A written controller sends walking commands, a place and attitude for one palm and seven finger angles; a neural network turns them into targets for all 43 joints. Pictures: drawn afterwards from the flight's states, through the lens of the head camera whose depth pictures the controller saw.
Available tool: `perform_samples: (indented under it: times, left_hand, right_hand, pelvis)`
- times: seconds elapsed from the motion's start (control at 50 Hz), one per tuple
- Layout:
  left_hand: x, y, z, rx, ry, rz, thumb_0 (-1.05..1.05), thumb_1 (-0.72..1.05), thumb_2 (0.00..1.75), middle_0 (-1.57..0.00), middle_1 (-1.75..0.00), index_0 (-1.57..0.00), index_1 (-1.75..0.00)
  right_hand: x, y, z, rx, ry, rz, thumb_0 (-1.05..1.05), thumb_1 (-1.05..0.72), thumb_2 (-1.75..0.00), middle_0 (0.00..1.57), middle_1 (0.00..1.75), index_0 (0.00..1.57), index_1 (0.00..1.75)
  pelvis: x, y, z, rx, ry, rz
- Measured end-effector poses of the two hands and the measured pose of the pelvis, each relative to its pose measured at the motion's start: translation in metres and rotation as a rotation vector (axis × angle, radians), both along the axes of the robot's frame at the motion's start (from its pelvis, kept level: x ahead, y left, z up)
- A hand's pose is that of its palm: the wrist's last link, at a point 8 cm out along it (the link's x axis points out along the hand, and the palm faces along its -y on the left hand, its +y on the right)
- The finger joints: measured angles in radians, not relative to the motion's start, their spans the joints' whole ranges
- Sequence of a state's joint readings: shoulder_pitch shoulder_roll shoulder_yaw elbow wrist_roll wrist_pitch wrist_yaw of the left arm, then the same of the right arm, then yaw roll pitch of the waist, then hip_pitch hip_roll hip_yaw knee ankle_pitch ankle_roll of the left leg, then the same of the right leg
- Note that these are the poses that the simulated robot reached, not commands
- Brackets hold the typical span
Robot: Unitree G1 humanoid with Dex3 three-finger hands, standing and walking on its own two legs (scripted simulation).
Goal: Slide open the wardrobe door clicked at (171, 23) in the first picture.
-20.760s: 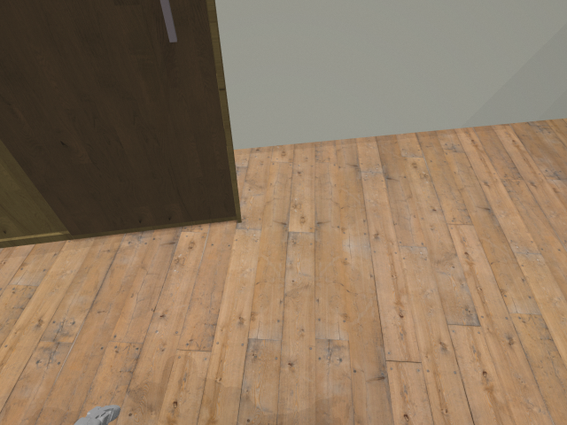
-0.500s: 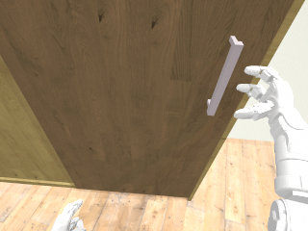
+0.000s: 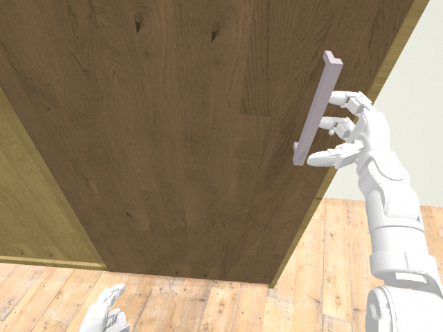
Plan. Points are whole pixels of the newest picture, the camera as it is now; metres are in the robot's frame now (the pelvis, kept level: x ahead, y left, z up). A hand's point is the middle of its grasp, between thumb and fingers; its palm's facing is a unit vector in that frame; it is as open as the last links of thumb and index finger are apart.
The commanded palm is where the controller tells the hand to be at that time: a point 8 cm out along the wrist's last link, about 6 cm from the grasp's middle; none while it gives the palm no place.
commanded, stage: feel for the door with the fingertips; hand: right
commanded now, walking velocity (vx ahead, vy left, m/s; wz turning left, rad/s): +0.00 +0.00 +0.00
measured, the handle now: (311, 113) +0.47 -0.12 +0.19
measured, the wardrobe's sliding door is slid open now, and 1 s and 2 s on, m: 0.00 0.00 0.00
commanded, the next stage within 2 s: slide the fingers in behind the handle in 0.46 s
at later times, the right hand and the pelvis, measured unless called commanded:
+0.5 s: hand (330, 127) +0.42 -0.15 +0.20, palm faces +0.02 +1.00 +0.00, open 13.9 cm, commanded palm +0.41 -0.20 +0.20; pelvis +0.00 +0.01 +0.00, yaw +0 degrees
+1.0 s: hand (327, 130) +0.42 -0.14 +0.20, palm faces -0.01 +1.00 +0.00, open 13.9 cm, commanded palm +0.39 -0.19 +0.20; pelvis -0.01 +0.01 +0.00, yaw +1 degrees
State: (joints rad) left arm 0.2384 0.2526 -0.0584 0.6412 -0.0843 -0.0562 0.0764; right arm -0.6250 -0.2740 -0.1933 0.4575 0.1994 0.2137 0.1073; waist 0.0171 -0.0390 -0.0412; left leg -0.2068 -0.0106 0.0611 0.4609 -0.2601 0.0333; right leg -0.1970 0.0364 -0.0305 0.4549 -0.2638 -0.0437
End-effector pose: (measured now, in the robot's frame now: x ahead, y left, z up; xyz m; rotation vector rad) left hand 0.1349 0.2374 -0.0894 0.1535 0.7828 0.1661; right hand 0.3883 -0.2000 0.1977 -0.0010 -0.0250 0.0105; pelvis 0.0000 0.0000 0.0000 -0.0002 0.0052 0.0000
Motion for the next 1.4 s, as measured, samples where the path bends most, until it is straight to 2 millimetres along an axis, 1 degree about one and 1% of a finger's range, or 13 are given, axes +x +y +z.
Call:
perform_samples:
  times: [0.08,0.22,0.38,0.46,0.66,0.78,0.88,1.0,1.18,1.3,1.4]
  left_hand:
    - [-0.001,-0.001,-0.001,-0.006,0.008,0.003,0.01,0.9,0.9,-0.2,-0.3,-0.2,-0.3]
    - [-0.008,0.004,-0.002,-0.003,0.025,0.019,0.01,0.9,0.9,-0.2,-0.3,-0.2,-0.3]
    - [-0.017,0.014,-0.006,0.018,0.059,0.023,0.01,0.9,0.9,-0.2,-0.3,-0.2,-0.3]
    - [-0.023,0.017,-0.007,0.023,0.067,0.033,0.01,0.9,0.9,-0.2,-0.3,-0.2,-0.3]
    - [-0.043,0.022,-0.011,0.03,0.103,0.045,0.01,0.9,0.9,-0.2,-0.3,-0.2,-0.3]
    - [-0.053,0.022,-0.014,0.023,0.113,0.055,0.01,0.9,0.9,-0.2,-0.3,-0.2,-0.3]
    - [-0.056,0.022,-0.013,0.018,0.106,0.061,0.01,0.9,0.9,-0.2,-0.3,-0.2,-0.3]
    - [-0.047,0.019,-0.01,0.011,0.08,0.056,0.01,0.9,0.9,-0.2,-0.3,-0.2,-0.3]
    - [-0.016,0.009,-0.002,0.0,0.02,0.019,0.01,0.9,0.9,-0.2,-0.3,-0.2,-0.3]
    - [0.001,0.002,0.001,-0.005,-0.001,-0.01,0.01,0.9,0.9,-0.2,-0.3,-0.2,-0.3]
    - [0.008,-0.001,0.002,-0.011,0.0,-0.018,0.01,0.9,0.9,-0.2,-0.3,-0.2,-0.3]
  right_hand:
    - [0.002,0.005,0.001,0.004,0.006,-0.006,-0.01,0.5,-0.3,0.3,1.2,0.3,1.2]
    - [0.003,-0.004,0.003,-0.011,0.008,-0.041,-0.01,0.5,-0.3,0.3,1.2,0.3,1.2]
    - [0.006,-0.003,0.003,-0.006,0.023,-0.029,-0.01,0.5,-0.3,0.3,1.2,0.3,1.2]
    - [0.011,0.0,0.002,-0.006,0.028,-0.029,-0.01,0.5,-0.3,0.3,1.2,0.3,1.2]
    - [0.017,-0.006,0.002,-0.005,0.027,-0.025,-0.01,0.5,-0.3,0.38,1.26,0.38,1.25]
    - [0.016,-0.005,0.001,0.0,0.017,-0.024,-0.01,0.5,-0.3,0.37,1.25,0.37,1.24]
    - [0.014,-0.004,0.0,-0.001,0.008,-0.022,-0.01,0.5,-0.3,0.35,1.24,0.35,1.23]
    - [0.009,0.004,-0.002,-0.001,-0.006,0.0,-0.01,0.5,-0.3,0.32,1.21,0.32,1.21]
    - [0.003,0.014,0.0,0.0,-0.008,-0.003,-0.01,0.5,-0.3,0.3,1.2,0.31,1.2]
    - [0.004,0.021,0.001,0.001,0.011,-0.005,-0.01,0.51,-0.3,0.3,1.2,0.3,1.2]
    - [0.007,0.027,0.0,0.004,0.019,-0.001,-0.01,0.5,-0.3,0.3,1.2,0.3,1.2]
  pelvis:
    - [0.001,0.001,0.0,-0.001,-0.002,0.004]
    - [0.0,0.004,0.001,-0.001,-0.006,0.006]
    - [-0.002,0.006,0.0,0.0,-0.003,-0.005]
    - [-0.004,0.007,0.0,0.0,0.002,-0.005]
    - [-0.009,0.01,0.0,0.001,0.014,-0.007]
    - [-0.011,0.009,0.0,0.0,0.016,-0.001]
    - [-0.011,0.008,0.0,0.0,0.013,0.005]
    - [-0.009,0.006,0.0,0.0,0.008,0.011]
    - [-0.005,0.005,0.001,0.0,-0.001,0.008]
    - [-0.003,0.004,0.0,-0.001,-0.001,0.001]
    - [-0.001,0.005,0.0,-0.001,0.0,-0.001]
